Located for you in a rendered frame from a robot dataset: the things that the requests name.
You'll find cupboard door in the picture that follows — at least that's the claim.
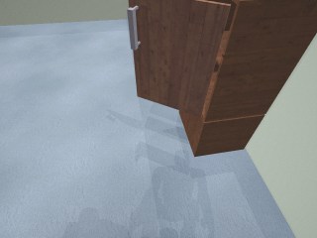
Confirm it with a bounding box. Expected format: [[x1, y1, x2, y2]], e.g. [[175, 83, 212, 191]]
[[128, 0, 231, 117]]

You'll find handle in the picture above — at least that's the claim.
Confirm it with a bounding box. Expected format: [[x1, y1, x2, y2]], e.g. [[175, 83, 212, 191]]
[[127, 6, 141, 51]]

